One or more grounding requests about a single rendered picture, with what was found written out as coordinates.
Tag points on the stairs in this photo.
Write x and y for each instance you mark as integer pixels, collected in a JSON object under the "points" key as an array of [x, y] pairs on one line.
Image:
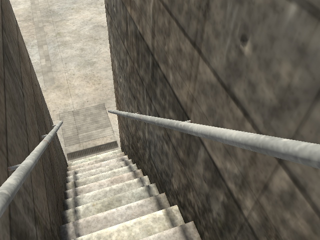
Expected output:
{"points": [[108, 198]]}

